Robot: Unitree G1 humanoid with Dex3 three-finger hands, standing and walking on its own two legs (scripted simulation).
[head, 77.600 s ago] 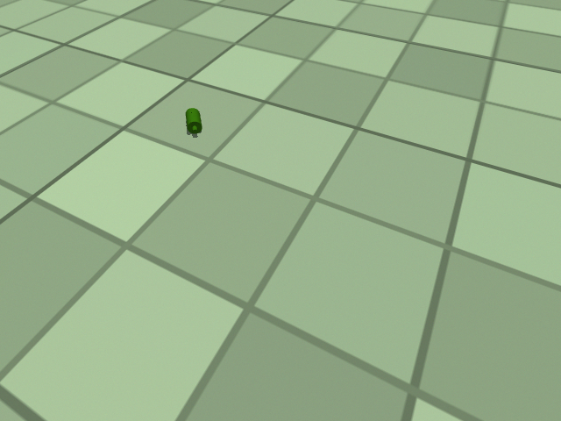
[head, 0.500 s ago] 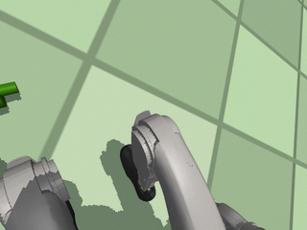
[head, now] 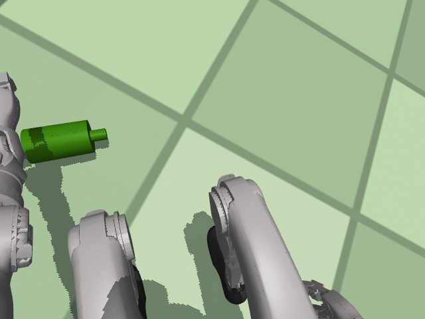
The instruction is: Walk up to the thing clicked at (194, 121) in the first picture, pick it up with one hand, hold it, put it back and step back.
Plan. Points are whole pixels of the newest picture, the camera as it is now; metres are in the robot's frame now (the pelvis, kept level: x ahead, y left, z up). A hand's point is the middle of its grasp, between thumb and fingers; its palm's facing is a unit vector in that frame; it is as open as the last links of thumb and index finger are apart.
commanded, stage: withdraw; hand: left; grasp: from above
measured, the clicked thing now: (69, 140) +0.52 +0.23 -0.31
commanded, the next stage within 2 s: home in 0.46 s
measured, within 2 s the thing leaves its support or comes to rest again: rests again in 0.64 s
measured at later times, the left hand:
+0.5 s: hand (41, 149) +0.46 +0.25 -0.16, palm faces -0.43 -0.03 -0.90, open 13.5 cm
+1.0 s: hand (0, 157) +0.41 +0.26 -0.04, palm faces -0.35 -0.45 -0.82, open 10.0 cm
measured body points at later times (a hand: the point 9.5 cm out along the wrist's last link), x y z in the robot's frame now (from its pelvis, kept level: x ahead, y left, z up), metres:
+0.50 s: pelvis -0.02 -0.01 +0.00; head +0.21 +0.07 +0.38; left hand +0.47 +0.25 -0.11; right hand +0.04 -0.30 -0.09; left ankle +0.06 +0.12 -0.31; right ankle +0.11 -0.13 -0.31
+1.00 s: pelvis +0.00 +0.00 +0.08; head +0.20 +0.04 +0.48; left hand +0.43 +0.28 +0.00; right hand +0.09 -0.26 -0.05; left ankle +0.06 +0.12 -0.31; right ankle +0.11 -0.13 -0.31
